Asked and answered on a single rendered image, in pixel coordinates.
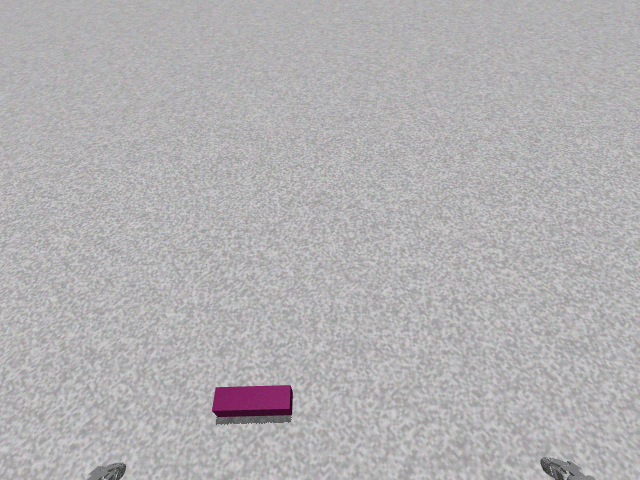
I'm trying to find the right robot hand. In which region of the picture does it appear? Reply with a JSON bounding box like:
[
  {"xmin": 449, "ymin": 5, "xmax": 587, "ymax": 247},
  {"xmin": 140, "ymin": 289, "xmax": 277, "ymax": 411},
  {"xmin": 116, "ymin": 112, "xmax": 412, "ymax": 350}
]
[{"xmin": 540, "ymin": 458, "xmax": 596, "ymax": 480}]

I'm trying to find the carton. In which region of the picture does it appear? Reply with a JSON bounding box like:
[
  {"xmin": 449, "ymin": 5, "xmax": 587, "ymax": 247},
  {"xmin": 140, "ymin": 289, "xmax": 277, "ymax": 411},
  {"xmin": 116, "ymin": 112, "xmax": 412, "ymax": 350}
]
[{"xmin": 212, "ymin": 385, "xmax": 293, "ymax": 417}]

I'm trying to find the left robot hand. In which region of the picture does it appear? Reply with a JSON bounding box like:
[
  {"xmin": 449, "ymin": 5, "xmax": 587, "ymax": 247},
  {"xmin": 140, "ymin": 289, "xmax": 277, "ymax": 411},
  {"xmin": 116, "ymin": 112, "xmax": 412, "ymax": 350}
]
[{"xmin": 87, "ymin": 463, "xmax": 126, "ymax": 480}]

